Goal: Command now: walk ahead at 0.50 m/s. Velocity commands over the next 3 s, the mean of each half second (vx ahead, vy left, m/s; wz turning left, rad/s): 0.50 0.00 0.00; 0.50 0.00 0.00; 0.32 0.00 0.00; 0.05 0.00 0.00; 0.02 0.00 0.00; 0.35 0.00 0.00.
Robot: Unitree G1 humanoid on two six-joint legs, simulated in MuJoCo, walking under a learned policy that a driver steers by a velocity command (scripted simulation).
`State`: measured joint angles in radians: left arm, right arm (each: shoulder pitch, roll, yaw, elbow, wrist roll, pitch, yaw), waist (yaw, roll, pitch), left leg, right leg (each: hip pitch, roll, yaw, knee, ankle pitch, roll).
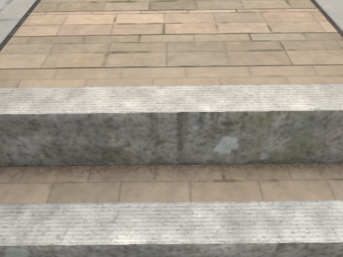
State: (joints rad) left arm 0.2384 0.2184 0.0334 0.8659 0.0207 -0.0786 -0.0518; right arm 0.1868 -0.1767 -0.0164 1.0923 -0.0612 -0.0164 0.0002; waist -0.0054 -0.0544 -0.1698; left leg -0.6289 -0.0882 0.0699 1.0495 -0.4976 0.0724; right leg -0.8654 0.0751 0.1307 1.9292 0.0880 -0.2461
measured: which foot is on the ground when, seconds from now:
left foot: down 0.00-0.36, up 0.38-0.92, down 0.94-1.00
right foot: up 0.00-0.30, down 0.32-1.00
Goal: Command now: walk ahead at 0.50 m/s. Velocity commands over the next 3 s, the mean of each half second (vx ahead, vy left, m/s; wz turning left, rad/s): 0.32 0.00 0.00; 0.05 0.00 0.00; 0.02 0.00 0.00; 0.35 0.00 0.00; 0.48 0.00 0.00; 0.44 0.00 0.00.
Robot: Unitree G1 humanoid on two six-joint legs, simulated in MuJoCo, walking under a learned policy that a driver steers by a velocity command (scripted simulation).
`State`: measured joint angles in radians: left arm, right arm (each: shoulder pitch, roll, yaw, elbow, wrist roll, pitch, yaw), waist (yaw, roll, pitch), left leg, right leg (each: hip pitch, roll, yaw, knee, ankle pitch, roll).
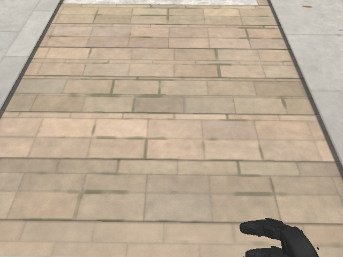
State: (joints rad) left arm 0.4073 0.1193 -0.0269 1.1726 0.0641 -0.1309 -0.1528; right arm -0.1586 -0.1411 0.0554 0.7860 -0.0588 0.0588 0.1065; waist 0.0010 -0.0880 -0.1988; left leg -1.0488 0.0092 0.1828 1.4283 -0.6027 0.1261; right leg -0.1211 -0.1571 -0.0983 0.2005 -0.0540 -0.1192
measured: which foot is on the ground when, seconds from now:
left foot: down 0.00-0.60, up 0.62-1.00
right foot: down 0.00-0.02, up 0.04-0.48, down 0.50-1.00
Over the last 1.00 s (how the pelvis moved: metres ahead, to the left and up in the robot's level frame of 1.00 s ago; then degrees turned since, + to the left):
0.41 -0.07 0.34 1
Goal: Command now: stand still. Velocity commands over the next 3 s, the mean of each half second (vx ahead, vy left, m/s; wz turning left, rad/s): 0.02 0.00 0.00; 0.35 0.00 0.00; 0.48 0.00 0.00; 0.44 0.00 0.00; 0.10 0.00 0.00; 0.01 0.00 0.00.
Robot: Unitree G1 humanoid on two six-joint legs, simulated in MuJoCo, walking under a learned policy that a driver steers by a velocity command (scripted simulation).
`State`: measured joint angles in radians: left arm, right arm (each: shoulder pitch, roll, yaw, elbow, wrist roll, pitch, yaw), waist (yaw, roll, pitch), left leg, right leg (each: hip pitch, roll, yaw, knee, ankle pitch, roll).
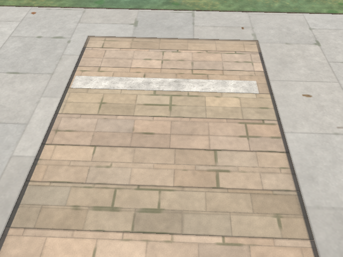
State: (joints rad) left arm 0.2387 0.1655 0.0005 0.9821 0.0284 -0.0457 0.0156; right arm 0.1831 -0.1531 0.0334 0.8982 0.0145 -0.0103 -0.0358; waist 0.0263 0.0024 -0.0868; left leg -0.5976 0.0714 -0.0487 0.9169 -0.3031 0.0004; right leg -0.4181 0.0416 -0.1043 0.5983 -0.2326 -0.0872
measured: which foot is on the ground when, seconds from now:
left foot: up 0.00-0.04, down 0.06-0.74, up 0.76-1.00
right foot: down 0.00-1.00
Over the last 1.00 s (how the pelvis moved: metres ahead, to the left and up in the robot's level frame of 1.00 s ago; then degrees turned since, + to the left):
0.31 -0.03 0.35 0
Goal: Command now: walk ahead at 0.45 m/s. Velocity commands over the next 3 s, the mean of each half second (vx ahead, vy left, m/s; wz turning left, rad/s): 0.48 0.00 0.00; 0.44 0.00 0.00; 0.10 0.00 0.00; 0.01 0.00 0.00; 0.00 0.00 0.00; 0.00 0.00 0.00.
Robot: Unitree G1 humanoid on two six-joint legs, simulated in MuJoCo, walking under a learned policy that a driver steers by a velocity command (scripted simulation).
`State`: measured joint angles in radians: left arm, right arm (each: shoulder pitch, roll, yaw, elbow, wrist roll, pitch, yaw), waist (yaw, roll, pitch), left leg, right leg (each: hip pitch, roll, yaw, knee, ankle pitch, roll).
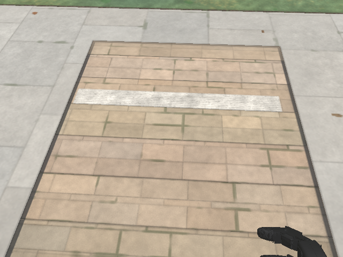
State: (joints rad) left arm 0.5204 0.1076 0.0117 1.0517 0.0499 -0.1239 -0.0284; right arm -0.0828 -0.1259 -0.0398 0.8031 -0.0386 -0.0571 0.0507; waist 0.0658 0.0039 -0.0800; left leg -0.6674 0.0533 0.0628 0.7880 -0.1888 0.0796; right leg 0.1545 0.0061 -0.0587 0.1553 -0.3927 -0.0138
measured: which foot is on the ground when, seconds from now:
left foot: up 0.00-0.04, down 0.06-0.58, up 0.60-1.00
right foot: down 0.00-0.10, up 0.12-0.56, down 0.58-1.00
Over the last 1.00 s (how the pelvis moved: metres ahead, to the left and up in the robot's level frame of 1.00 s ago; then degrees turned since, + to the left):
0.25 0.03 0.00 -1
